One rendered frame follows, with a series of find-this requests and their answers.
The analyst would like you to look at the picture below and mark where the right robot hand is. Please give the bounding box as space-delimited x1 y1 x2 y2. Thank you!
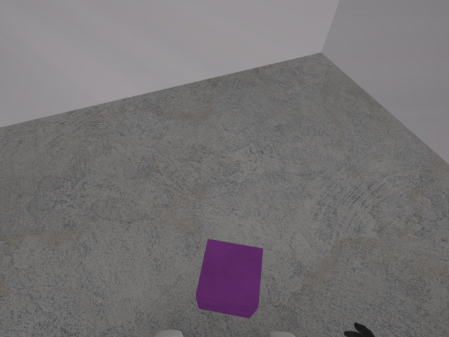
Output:
344 322 375 337

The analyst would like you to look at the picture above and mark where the carton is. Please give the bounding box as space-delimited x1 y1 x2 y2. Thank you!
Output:
196 239 263 318

